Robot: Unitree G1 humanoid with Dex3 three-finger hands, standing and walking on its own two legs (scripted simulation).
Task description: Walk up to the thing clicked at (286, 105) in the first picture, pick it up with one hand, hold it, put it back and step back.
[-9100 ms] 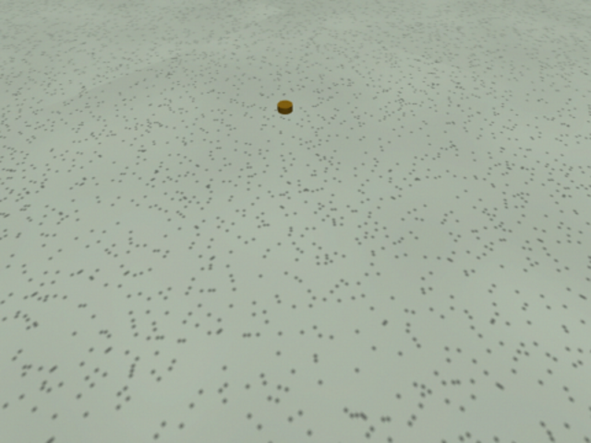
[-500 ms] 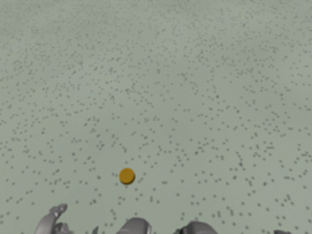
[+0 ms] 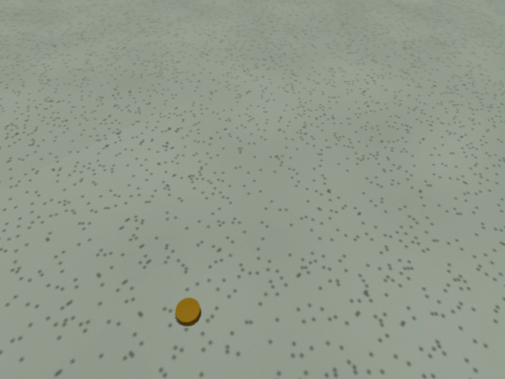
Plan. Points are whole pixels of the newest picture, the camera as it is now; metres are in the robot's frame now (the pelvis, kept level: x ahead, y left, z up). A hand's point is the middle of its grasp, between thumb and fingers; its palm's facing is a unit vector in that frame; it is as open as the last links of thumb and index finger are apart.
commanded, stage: walk up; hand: left
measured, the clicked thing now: (188, 311) +0.52 +0.24 -0.75
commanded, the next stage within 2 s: none
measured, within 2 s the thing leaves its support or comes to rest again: neither
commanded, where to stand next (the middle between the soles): +0.11 +0.02 m, yaw -2 degrees
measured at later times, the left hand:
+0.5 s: hand out of the picture +0.13 +0.28 -0.14, palm faces -0.03 -0.89 -0.46, open 7.4 cm
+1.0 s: hand out of the picture +0.02 +0.30 -0.14, palm faces -0.05 -0.89 -0.45, open 7.4 cm
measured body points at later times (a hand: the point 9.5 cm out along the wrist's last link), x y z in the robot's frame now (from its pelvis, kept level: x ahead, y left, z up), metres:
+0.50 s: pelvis +0.05 +0.00 -0.01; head +0.11 -0.02 +0.43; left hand +0.13 +0.33 -0.11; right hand +0.13 -0.30 -0.15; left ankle +0.12 +0.12 -0.74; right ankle +0.03 -0.12 -0.73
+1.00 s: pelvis -0.02 +0.02 -0.01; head -0.01 -0.01 +0.44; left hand +0.03 +0.34 -0.11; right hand +0.05 -0.30 -0.14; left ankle +0.04 +0.16 -0.69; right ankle -0.04 -0.08 -0.73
